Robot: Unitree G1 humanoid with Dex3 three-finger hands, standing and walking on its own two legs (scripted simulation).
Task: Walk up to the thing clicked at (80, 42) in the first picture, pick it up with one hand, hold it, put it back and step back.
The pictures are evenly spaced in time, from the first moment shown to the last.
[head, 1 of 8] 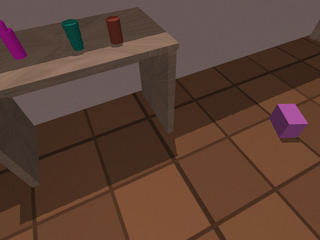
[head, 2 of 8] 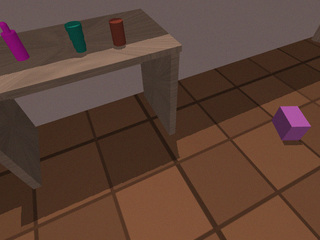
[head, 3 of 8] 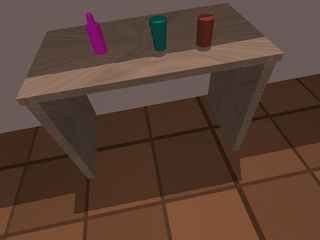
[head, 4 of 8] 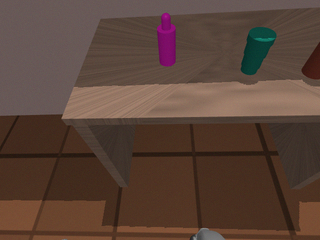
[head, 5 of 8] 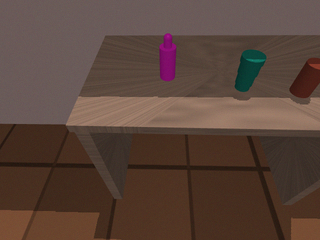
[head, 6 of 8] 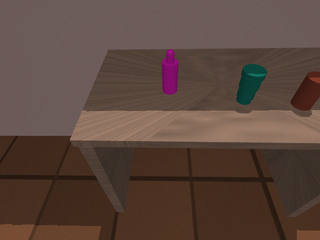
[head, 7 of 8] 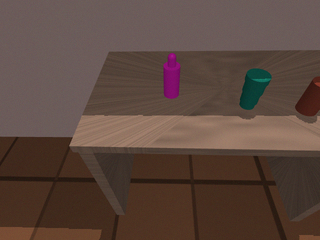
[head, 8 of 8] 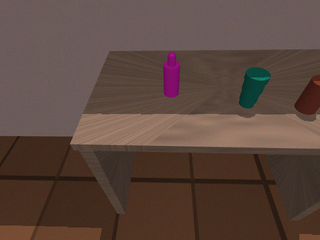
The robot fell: no
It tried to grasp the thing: no
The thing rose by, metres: 0.00
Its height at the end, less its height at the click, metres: +0.00
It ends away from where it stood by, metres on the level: 0.00
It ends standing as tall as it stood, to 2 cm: yes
